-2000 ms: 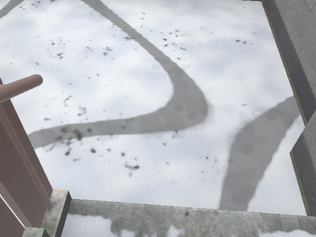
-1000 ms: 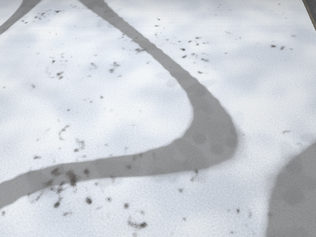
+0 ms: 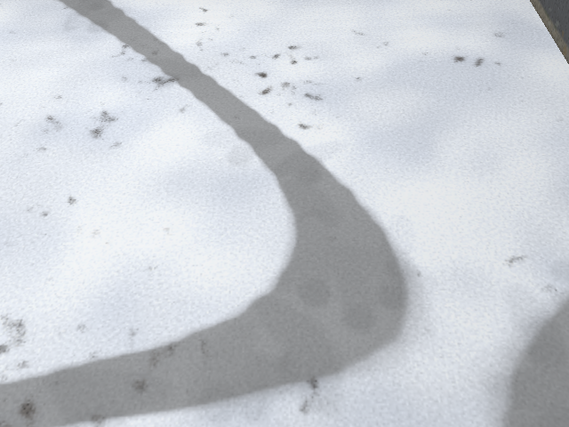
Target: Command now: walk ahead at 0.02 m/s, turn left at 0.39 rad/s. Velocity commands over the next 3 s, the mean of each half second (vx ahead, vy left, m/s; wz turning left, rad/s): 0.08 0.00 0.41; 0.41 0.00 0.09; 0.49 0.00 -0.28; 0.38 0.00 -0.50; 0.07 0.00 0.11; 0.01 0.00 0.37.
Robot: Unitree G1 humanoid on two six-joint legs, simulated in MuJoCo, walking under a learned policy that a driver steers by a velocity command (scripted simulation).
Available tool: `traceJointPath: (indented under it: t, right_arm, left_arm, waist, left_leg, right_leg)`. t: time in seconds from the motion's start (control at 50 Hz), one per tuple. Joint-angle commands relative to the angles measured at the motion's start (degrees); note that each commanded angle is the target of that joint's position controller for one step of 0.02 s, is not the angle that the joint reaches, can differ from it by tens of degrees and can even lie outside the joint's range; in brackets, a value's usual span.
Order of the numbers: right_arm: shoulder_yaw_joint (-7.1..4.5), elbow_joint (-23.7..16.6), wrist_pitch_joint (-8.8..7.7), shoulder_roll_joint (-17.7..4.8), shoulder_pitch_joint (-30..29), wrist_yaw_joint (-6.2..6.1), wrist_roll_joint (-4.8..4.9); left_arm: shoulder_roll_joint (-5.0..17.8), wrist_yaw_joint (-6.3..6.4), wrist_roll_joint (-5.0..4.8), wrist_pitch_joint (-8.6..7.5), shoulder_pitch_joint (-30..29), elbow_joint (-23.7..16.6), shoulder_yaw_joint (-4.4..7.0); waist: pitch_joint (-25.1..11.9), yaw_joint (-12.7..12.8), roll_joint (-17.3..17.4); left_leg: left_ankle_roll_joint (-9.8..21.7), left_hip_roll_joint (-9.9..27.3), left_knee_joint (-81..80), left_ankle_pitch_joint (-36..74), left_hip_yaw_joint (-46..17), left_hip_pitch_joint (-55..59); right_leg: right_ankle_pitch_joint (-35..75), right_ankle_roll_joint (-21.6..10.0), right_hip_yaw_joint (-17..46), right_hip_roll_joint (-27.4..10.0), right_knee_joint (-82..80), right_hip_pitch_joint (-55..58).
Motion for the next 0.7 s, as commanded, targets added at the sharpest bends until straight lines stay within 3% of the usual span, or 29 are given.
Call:
traceJointPath:
  t: [0.02, 0.06, 0.1, 0.14, 0.16, 0.18, 0.2, 0.24, 0.28, 0.3, 0.32, 0.36, 0.4, 0.5, 0.54, 0.58, 0.6, 0.62, 0.64, 0.66, 0.7]
  right_arm:
    - [0.46, -3.2, 0.3, -0.3, 2.2, 0.95, 0.74]
    - [-0.29, -5.4, 0.64, -3.1, -1.1, 1.19, 0.18]
    - [-0.52, -7.1, 0.3, -3.5, -1.5, 1.75, 0.36]
    - [-0.81, -6.6, -1.05, -3.8, 2.4, 1.34, 0.78]
    - [-1.69, -6.2, -2.12, -7.0, 6.7, 0.73, 0.59]
    - [-3.96, -7.1, -1.5, -15.4, 10.5, -0.06, 0.31]
    - [-3.71, -5.3, -1.07, -13.8, 16.6, -0.71, 1.05]
    - [-3.41, -6.3, -0.07, -11.6, 9.8, -1.7, 0.57]
    - [-3.18, -8.6, 0.16, -9.7, 4.6, -1.57, 1.11]
    - [-3.08, -9.0, 0.07, -9.0, 4.6, -1.35, 1.19]
    - [-3.11, -8.7, -0.1, -8.5, 5.7, -1.23, 1.15]
    - [-3.36, -7.9, -0.28, -8.5, 8.2, -1.25, 1.18]
    - [-3.91, -7.1, -0.4, -9.7, 10.8, -1.11, 1.33]
    - [-4.43, -5.7, -1.82, -10.1, 14.3, 0.3, 1.15]
    - [-4.56, -5.9, -1.9, -10.4, 13.5, 0.74, 0.98]
    - [-4.37, -5.9, -1.91, -9.1, 12.6, 0.49, 0.52]
    - [-3.91, -6.3, -2.38, -6.8, 11.1, 0.15, 0.47]
    - [-2.58, -7.7, -3.04, -0.6, 9.6, 0.1, 0.6]
    - [-3.16, -10.1, -4.05, -3.3, 6.0, 0.64, 0.8]
    - [-4.16, -10.3, -4.31, -7.2, 2.0, 1.02, -0.67]
    - [-3.83, -7.1, -4.44, -5.4, 6.7, 2.15, -0.39]
  left_arm:
    - [8.0, -0.8, -0.61, -0.62, -1.3, -5.0, 1.73]
    - [9.5, -0.88, 0.43, 1.17, 1.0, -5.8, 2.76]
    - [10.1, -0.41, 1.18, 2.91, 2.6, -6.6, 3.41]
    - [11.0, 0.15, 2.08, 3.68, 4.0, -7.0, 4.38]
    - [8.4, -0.22, 2.31, 3.53, 5.6, -7.8, 4.13]
    - [5.9, -0.29, 0.21, 2.97, -1.6, -14.3, 3.15]
    - [8.3, -0.73, 1.7, 3.49, -8.1, -15.6, 3.5]
    - [5.5, -0.97, 0.57, 3.95, -7.2, -15.5, 2.95]
    - [6.5, -0.97, 1.8, 4.83, -5.0, -15.0, 3.18]
    - [6.5, -1.13, 1.97, 5.23, -4.1, -15.0, 3.23]
    - [6.1, -1.47, 1.95, 5.3, -3.4, -15.0, 3.05]
    - [4.7, -2.27, 1.96, 5.03, -5.7, -15.9, 2.36]
    - [5.0, -2.98, 1.85, 4.55, -8.9, -17.5, 2.21]
    - [4.4, -3.73, 0.96, 2.48, -12.3, -18.5, 1.9]
    - [4.7, -3.63, 0.51, 1.99, -10.5, -18.2, 2.09]
    - [4.3, -3.16, 0.66, 0.94, -4.1, -15.6, 2.39]
    - [5.0, -2.53, 0.75, 0.08, 1.9, -14.1, 2.63]
    - [9.2, -1.66, 1.56, -0.69, 8.8, -13.0, 3.21]
    - [16.0, -1.32, 1.54, -0.32, 12.9, -11.1, 5.31]
    - [13.6, -1.12, 1.29, -0.18, 11.7, -10.7, 4.98]
    - [10.0, -1.96, 1.15, -0.72, 3.8, -12.1, 4.27]
  waist:
    - [-2.4, -1.2, -11.4]
    - [-0.5, 1.0, -10.5]
    - [0.5, 2.2, -8.9]
    - [0.0, 1.1, -2.0]
    - [-2.6, 0.5, 8.5]
    - [-3.7, -3.5, 21.1]
    - [-4.4, -5.7, 7.9]
    - [-2.3, -0.7, 4.0]
    - [-4.6, 1.6, 4.4]
    - [-6.3, 2.0, 3.4]
    - [-7.6, 2.1, 2.3]
    - [-6.2, 0.7, 3.4]
    - [-3.8, -0.7, 6.4]
    - [-1.8, -2.8, 5.7]
    - [-1.3, -1.7, 5.6]
    - [0.3, 1.9, 2.4]
    - [-0.2, 4.8, 0.3]
    - [-1.3, 6.7, -10.4]
    - [3.4, 8.1, -15.6]
    - [7.8, 6.9, -6.1]
    - [6.5, 1.3, -6.2]
  left_leg:
    - [0.2, -0.5, -13.4, 3.9, 2.8, 17.2]
    - [1.2, -1.0, -16.4, -6.9, 4.6, 16.1]
    - [2.6, -1.0, -20.8, -15.5, 5.7, 18.3]
    - [4.0, -1.0, -32.6, -13.3, 4.0, 26.6]
    - [5.9, 7.9, -38.0, -4.7, -8.7, 34.7]
    - [16.6, 24.0, -42.8, 14.7, -34.3, 40.6]
    - [19.8, 22.0, -42.2, 17.7, -33.2, 41.6]
    - [18.2, 16.0, -40.2, 17.0, -23.0, 36.2]
    - [15.9, 11.0, -40.0, 20.0, -16.8, 31.5]
    - [15.5, 10.1, -39.8, 21.0, -15.3, 30.3]
    - [14.9, 9.0, -40.8, 13.8, -14.6, 29.5]
    - [14.1, 7.2, -44.8, -10.5, -15.8, 27.8]
    - [13.9, 7.8, -48.3, -23.7, -18.9, 26.7]
    - [13.5, 9.7, -49.3, -28.2, -19.9, 21.8]
    - [13.2, 9.6, -49.0, -32.1, -20.7, 17.0]
    - [11.6, 6.4, -44.2, -34.9, -19.0, 10.1]
    - [9.9, 3.6, -38.0, -34.7, -16.4, 3.4]
    - [6.7, -2.7, -18.6, -30.4, -6.8, -2.8]
    - [6.3, -7.2, -11.1, -27.6, -0.3, -17.7]
    - [6.5, -2.9, -5.8, -20.5, -4.7, -18.5]
    - [5.2, -0.4, -5.0, -10.3, -3.7, -12.9]
  right_leg:
    - [13.1, -5.8, 5.9, -13.9, -10.0, -7.1]
    - [4.3, -6.1, 7.7, -15.7, -8.0, -4.4]
    - [-4.2, -6.1, 9.8, -17.5, -5.8, -3.8]
    - [-5.8, -2.8, 8.5, -16.1, 1.8, -5.5]
    - [-12.2, 0.8, 3.2, -11.7, 16.5, -11.2]
    - [-26.6, 4.3, -1.4, 0.6, 29.8, -29.3]
    - [-25.6, 4.5, 8.2, -0.4, 36.1, -31.5]
    - [-16.7, 5.0, 9.9, -1.3, 40.8, -31.8]
    - [-10.1, 5.5, 9.1, -0.7, 42.3, -27.0]
    - [-8.5, 5.6, 8.6, -0.2, 43.0, -24.9]
    - [-6.9, 5.7, 8.5, -0.5, 41.3, -23.4]
    - [-4.0, 6.0, 7.7, -1.0, 34.8, -23.2]
    - [-1.3, 6.5, 8.2, -1.5, 27.9, -22.8]
    - [-3.1, 5.0, 6.8, -0.1, 13.8, -11.3]
    - [-6.9, 3.5, 5.3, 1.4, 10.0, -3.2]
    - [-6.6, 2.0, 4.6, 2.1, 1.7, 9.6]
    - [-9.3, 1.4, 8.4, -1.5, -1.1, 18.9]
    - [-28.2, -0.5, 27.2, -15.5, -10.8, 24.2]
    - [-42.4, -6.3, 49.8, -25.2, -19.9, 25.0]
    - [-39.7, -7.0, 47.5, -23.5, -19.4, 21.3]
    - [-25.3, -3.8, 34.9, -16.9, -18.4, 16.3]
